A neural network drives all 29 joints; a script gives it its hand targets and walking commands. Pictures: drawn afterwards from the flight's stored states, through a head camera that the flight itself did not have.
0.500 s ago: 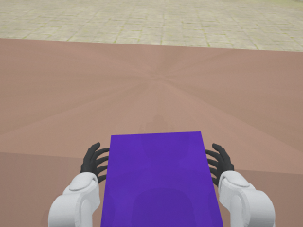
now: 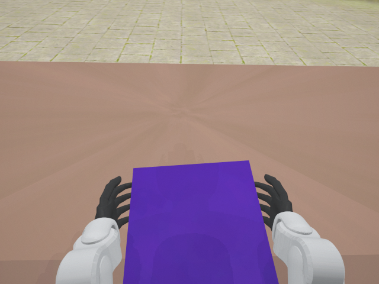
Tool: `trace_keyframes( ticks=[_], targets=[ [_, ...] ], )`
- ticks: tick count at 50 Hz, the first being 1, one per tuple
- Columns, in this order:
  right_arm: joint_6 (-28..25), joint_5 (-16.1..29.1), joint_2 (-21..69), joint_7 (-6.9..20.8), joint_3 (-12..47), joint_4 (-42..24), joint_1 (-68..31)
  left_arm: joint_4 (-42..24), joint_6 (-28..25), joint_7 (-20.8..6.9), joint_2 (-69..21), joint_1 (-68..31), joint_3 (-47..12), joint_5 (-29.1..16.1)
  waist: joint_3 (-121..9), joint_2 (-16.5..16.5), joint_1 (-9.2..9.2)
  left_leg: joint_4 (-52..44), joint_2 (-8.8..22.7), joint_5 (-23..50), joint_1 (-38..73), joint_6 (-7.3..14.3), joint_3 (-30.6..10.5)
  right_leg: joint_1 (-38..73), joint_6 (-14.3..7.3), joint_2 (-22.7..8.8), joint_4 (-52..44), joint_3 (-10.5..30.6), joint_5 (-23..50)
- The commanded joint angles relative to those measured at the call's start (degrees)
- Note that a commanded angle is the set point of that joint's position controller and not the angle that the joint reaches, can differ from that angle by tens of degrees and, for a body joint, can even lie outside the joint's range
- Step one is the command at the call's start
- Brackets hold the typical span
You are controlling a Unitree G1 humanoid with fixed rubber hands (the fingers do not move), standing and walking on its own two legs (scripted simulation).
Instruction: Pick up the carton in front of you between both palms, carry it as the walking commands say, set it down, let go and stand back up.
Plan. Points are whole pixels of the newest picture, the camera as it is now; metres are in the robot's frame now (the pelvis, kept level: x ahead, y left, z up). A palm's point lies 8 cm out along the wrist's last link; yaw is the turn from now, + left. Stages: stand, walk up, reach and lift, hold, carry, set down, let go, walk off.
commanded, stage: carry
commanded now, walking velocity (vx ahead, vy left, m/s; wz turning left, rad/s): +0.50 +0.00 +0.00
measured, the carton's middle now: (195, 238) +0.23 +0.00 +0.02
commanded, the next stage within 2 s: none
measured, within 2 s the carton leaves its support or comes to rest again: neither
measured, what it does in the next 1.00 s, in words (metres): walks ahead: right foot, then left foot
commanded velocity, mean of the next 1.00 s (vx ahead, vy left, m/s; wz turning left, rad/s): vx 0.50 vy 0.00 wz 0.00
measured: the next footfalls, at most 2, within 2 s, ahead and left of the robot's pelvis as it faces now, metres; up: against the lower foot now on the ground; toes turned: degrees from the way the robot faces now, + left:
right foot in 0.08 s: +0.25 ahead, -0.11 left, +0.00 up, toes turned -11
left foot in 0.58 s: +0.58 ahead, +0.10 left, -0.01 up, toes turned +8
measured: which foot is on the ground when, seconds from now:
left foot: down 0.00-0.12, up 0.14-0.56, down 0.58-1.00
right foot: up 0.00-0.06, down 0.08-0.58, up 0.60-1.00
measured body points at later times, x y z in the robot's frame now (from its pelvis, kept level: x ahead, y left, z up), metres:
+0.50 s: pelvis +0.34 -0.01 +0.00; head +0.33 -0.01 +0.45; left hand +0.61 +0.15 +0.09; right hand +0.62 -0.15 +0.08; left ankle +0.49 +0.12 -0.71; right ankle +0.21 -0.10 -0.74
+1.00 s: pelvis +0.67 +0.04 -0.02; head +0.74 +0.05 +0.42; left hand +1.04 +0.19 +0.07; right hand +1.04 -0.11 +0.08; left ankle +0.55 +0.09 -0.75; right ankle +0.80 -0.07 -0.73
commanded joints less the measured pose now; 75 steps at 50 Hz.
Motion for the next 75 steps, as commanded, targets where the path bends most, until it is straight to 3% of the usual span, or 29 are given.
trace_keyframes(
  ticks=[1,3,4,5,6,7,10,12,14,23,27,29,30,31,32,35,44,49,51,53,54,55,56,57,59,61,68,73,75],
  targets=[
    [-0.27,14.64,38.12,6.40,32.75,-4.76,-19.68,-1.65,1.72,-4.32,-40.63,-20.92,-34.90,-16.12,2.02,9.13,-0.03,0.14,12.38,33.53,2.62,4.89,-3.71,0.94,-1.17,1.70,-3.48,-3.32,1.38],
    [-0.16,14.62,38.19,5.96,32.97,-5.72,-20.63,-1.40,1.80,-4.45,-40.60,-20.30,-34.49,-16.68,-2.00,8.93,1.24,10.86,10.99,45.56,0.97,3.05,0.38,13.78,-1.89,5.82,-5.78,-7.48,-0.19],
    [-0.15,14.56,38.22,5.82,33.25,-6.14,-20.36,-1.10,1.70,-4.58,-40.70,-20.02,-34.15,-16.78,-5.97,6.44,1.91,21.18,8.56,44.61,-3.83,1.29,2.75,25.64,-2.00,7.49,-6.53,-8.29,-2.93],
    [-0.21,14.61,37.83,5.74,33.44,-6.62,-21.17,-1.08,1.63,-4.72,-40.59,-18.96,-33.72,-16.52,-10.53,1.42,3.56,34.90,6.98,30.65,-13.67,0.08,1.83,37.85,-2.95,-0.47,-8.26,2.93,-9.74],
    [-0.07,14.81,38.87,5.86,34.48,-8.43,-21.21,-0.24,1.19,-4.98,-40.55,-19.86,-33.48,-16.73,-16.49,-15.26,3.52,54.83,-0.48,12.44,-32.09,-2.88,-0.98,51.14,-12.42,-17.59,-15.27,33.93,-19.71],
    [-0.38,15.37,40.01,6.34,35.21,-8.17,-21.78,-0.12,0.89,-5.44,-43.03,-18.72,-34.32,-17.44,-13.87,-16.73,3.43,63.75,-2.80,-7.29,-40.45,-1.75,-7.72,49.97,-14.43,-19.48,-21.57,41.43,-9.26],
    [-2.50,14.88,47.13,7.85,36.07,-5.13,-22.50,-1.20,-1.00,-7.30,-49.41,-22.97,-36.75,-18.45,-12.10,-0.73,2.21,62.74,5.46,-0.59,-40.22,1.31,-12.26,39.35,-9.98,-15.95,-17.99,23.46,4.28],
    [-4.08,13.70,48.93,8.26,36.30,-3.26,-22.73,-0.35,-2.36,-8.11,-50.30,-24.91,-37.52,-18.45,-11.45,-3.23,1.75,56.01,5.77,3.26,-36.78,1.04,-10.61,34.06,-7.10,-13.47,-20.52,16.50,-1.48],
    [-5.30,12.51,48.51,8.00,36.22,-1.66,-22.55,1.02,-3.32,-8.51,-48.80,-24.82,-37.23,-18.13,-9.55,-5.64,1.75,49.71,5.44,5.35,-37.08,0.33,-8.63,32.02,-7.01,-11.85,-22.51,12.07,-5.33],
    [-6.73,11.25,35.75,2.76,30.62,4.67,-35.36,9.73,-5.11,-3.42,-34.97,-34.64,-29.28,-14.51,0.01,-7.94,4.16,23.26,2.30,17.76,-37.74,0.79,-1.40,33.37,-7.76,-8.01,-21.75,3.68,5.30],
    [-7.30,10.10,29.52,-0.23,24.51,12.42,-43.35,16.57,-5.53,0.58,-30.44,-44.02,-25.13,-12.47,-1.51,-8.38,1.70,20.21,1.03,16.76,-28.92,3.96,-1.80,35.46,-6.11,-8.38,-13.87,1.00,15.61],
    [-7.83,9.52,28.13,-1.43,21.10,17.88,-45.07,19.03,-5.70,2.22,-30.05,-48.87,-23.95,-11.95,-9.07,-2.62,-2.90,16.67,-3.89,10.77,-10.82,3.59,2.09,32.24,-3.42,-3.59,7.62,-3.57,20.05],
    [-8.06,9.17,27.85,-1.97,19.51,19.63,-46.08,19.73,-5.88,2.94,-30.01,-51.43,-22.97,-11.88,-14.50,5.24,-3.64,14.51,5.30,1.73,-1.06,4.63,-12.48,22.81,-1.99,-1.04,23.04,-2.57,6.78],
    [-8.38,9.13,28.27,-2.23,18.13,21.68,-49.07,20.84,-6.07,3.37,-31.67,-54.18,-21.72,-11.56,-16.21,17.67,-1.82,6.47,18.91,-1.60,6.46,9.88,-41.32,5.99,-0.31,7.39,37.07,1.98,-19.60],
    [-8.70,10.73,30.83,-2.19,18.82,22.40,-51.96,22.10,-6.28,3.66,-33.06,-57.09,-21.07,-12.20,-16.98,19.49,-2.33,3.90,19.41,3.58,8.51,12.61,-45.55,-0.34,-1.70,7.86,44.52,9.39,-24.90],
    [-10.55,14.45,40.77,0.09,21.30,22.57,-63.21,24.03,-8.35,3.22,-40.26,-65.85,-20.32,-12.03,-17.15,5.05,-1.82,9.40,16.22,22.80,3.31,11.12,-30.51,-3.00,-3.82,1.96,42.63,11.57,-18.78],
    [-10.05,15.81,53.04,4.80,25.50,27.84,-63.80,26.78,-8.78,-1.07,-51.41,-70.01,-25.04,-14.68,-18.20,6.54,-2.75,13.45,11.14,48.71,10.78,9.88,-15.45,-8.82,-2.15,2.92,17.09,6.47,-6.00],
    [-8.68,15.61,52.50,5.43,27.86,23.91,-59.14,22.47,-6.77,-2.67,-50.77,-67.56,-27.30,-15.67,-13.32,6.15,-4.54,15.53,5.19,47.92,9.29,8.23,-8.98,-0.09,-1.69,7.44,-6.10,0.30,9.60],
    [-8.02,15.17,51.30,5.38,28.73,23.07,-57.21,21.65,-5.74,-3.17,-49.05,-65.00,-27.38,-15.47,-13.49,6.91,-2.60,19.61,5.51,47.90,6.65,6.90,-8.31,9.66,-3.14,7.90,-11.01,0.25,14.70],
    [-7.30,14.85,50.26,5.34,29.71,22.32,-56.89,22.13,-5.13,-3.46,-47.04,-61.59,-26.91,-14.48,-16.79,4.10,2.78,34.07,4.43,43.72,-0.27,3.96,-4.26,26.60,-3.95,6.86,-13.44,-0.13,18.18],
    [-6.96,14.80,49.23,5.22,29.87,21.83,-57.71,22.72,-4.80,-3.64,-45.94,-59.32,-26.21,-13.84,-18.78,-0.85,4.43,44.14,2.80,26.59,-10.80,3.32,-4.17,37.15,-3.61,-0.59,-7.63,7.02,28.83],
    [-6.33,14.97,49.47,5.11,30.44,22.18,-57.67,23.18,-4.48,-3.50,-43.96,-59.28,-25.57,-13.59,-21.24,-10.78,3.19,51.94,-1.90,-7.13,-25.11,2.55,-6.29,50.19,-7.22,-12.14,1.81,22.41,50.72],
    [-5.85,14.52,48.71,4.66,29.67,21.90,-55.66,24.34,-4.07,-3.02,-42.52,-58.93,-25.53,-13.74,-25.86,-18.55,5.30,68.88,-6.66,-16.51,-40.16,1.24,-10.62,59.01,-19.22,-19.50,-3.38,39.94,31.19],
    [-5.70,14.61,48.09,4.19,29.32,20.31,-56.74,24.05,-3.94,-3.16,-44.73,-57.63,-26.48,-15.12,-23.97,-13.47,5.73,70.09,-3.64,-14.62,-45.21,2.78,-13.47,57.10,-19.72,-17.70,-6.45,40.69,16.94],
    [-6.33,14.52,50.70,3.74,29.26,18.36,-60.02,20.61,-4.31,-3.96,-49.11,-62.61,-28.88,-17.99,-17.74,-3.23,4.97,62.89,-0.93,-8.17,-46.00,2.71,-13.24,47.23,-15.44,-12.97,-9.38,32.19,18.47],
    [-7.50,13.08,51.84,3.73,28.18,18.71,-60.43,19.02,-5.53,-4.59,-52.20,-67.43,-31.37,-20.30,-17.57,-1.55,4.27,55.80,0.59,-3.48,-42.12,2.21,-12.96,41.75,-13.04,-11.35,-10.62,27.60,18.05],
    [-10.35,10.11,49.00,2.52,27.73,20.52,-55.79,20.44,-8.13,-4.55,-49.41,-64.30,-32.04,-20.64,-16.31,-5.46,5.62,33.26,-1.29,11.38,-42.75,1.32,-6.97,43.44,-10.09,-5.24,-7.51,15.62,35.84],
    [-8.67,9.73,45.53,2.29,27.59,19.33,-53.32,22.83,-7.09,-3.64,-46.00,-58.29,-29.34,-18.23,-12.28,-7.24,7.33,13.29,-4.83,28.62,-33.25,2.77,-2.58,42.17,-7.87,-1.10,-4.71,9.84,32.47],
    [-7.86,9.22,43.84,2.37,26.23,20.51,-52.30,24.07,-6.39,-3.24,-45.08,-57.26,-28.23,-16.84,-13.74,-7.70,3.75,9.85,-5.36,31.43,-21.41,4.16,-2.54,38.31,-6.05,-1.39,2.82,8.05,34.82]
  ],
)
